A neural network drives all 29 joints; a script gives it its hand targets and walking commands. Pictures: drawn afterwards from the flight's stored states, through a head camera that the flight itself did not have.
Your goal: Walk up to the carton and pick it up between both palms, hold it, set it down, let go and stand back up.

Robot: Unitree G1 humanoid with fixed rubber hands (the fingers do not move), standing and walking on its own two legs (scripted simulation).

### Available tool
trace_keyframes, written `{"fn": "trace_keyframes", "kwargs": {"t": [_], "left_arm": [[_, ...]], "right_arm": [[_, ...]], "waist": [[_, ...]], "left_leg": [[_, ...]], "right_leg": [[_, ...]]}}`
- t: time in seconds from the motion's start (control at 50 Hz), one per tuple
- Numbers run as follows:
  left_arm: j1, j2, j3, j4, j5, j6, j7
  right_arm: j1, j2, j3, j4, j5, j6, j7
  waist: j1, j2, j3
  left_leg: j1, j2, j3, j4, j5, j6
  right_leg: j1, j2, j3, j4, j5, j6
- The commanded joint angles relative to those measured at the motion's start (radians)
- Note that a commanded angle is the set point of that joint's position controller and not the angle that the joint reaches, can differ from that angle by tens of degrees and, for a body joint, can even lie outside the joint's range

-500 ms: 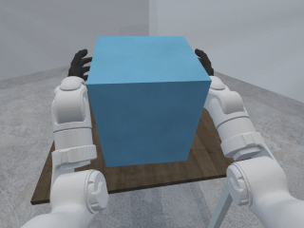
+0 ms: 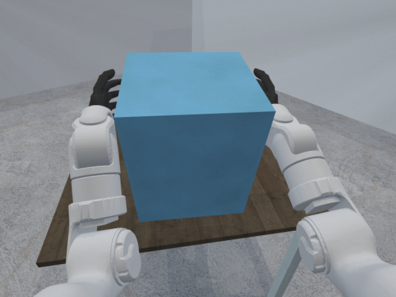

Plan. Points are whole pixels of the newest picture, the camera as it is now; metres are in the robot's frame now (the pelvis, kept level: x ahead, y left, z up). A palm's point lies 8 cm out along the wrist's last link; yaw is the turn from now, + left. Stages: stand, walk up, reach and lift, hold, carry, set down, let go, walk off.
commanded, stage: hold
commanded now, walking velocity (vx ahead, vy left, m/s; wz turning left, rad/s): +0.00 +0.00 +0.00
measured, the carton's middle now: (188, 137) +0.35 +0.01 +0.22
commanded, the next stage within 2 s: none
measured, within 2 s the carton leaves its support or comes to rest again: neither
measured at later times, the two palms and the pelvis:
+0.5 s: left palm (101, 111) +0.35 +0.16 +0.27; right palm (267, 109) +0.36 -0.14 +0.27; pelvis +0.00 +0.00 +0.00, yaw +0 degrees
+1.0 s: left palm (101, 111) +0.35 +0.17 +0.27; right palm (266, 109) +0.36 -0.14 +0.27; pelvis +0.00 +0.00 +0.00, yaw +0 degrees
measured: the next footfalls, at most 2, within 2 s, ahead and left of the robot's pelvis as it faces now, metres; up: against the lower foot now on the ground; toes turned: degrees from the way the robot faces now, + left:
none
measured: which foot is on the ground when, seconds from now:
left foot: down 0.00-1.00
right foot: down 0.00-1.00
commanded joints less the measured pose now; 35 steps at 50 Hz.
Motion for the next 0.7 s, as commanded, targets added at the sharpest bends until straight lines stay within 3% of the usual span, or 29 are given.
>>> {"fn": "trace_keyframes", "kwargs": {"t": [0.0, 0.68], "left_arm": [[-0.578, -0.532, -0.405, -0.07, -0.16, -0.046, -0.133], [-0.591, -0.521, -0.388, -0.046, -0.157, -0.044, -0.146]], "right_arm": [[-0.739, 0.542, 0.283, -0.275, 0.109, -0.024, 0.096], [-0.75, 0.551, 0.273, -0.272, 0.096, -0.019, 0.093]], "waist": [[-0.006, 0.092, -0.244], [-0.002, 0.08, -0.232]], "left_leg": [[0.136, -0.064, 0.007, -0.012, 0.201, -0.012], [0.119, -0.065, 0.012, -0.025, 0.156, -0.002]], "right_leg": [[-0.033, 0.058, 0.016, -0.041, 0.18, 0.062], [-0.043, 0.054, 0.017, -0.047, 0.157, 0.063]]}}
